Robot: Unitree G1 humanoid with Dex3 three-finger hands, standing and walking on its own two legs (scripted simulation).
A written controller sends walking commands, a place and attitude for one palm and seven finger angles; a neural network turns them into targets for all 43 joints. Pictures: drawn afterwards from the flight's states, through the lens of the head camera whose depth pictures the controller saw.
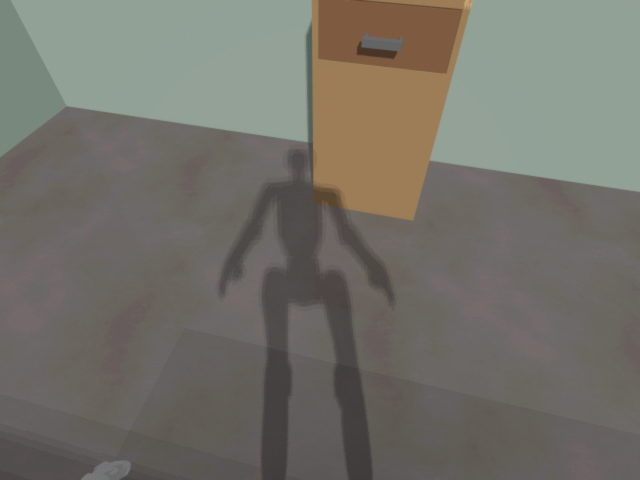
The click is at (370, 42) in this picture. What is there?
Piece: drawer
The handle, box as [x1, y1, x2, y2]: [361, 33, 402, 51]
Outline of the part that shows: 362,37 361,46 363,47 400,51 402,37 400,37 398,40 369,37 368,33 366,33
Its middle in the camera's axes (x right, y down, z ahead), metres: +0.19 -0.60 +1.18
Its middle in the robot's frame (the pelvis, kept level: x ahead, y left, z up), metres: +1.30 -0.12 -0.01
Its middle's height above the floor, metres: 0.76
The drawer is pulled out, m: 0.00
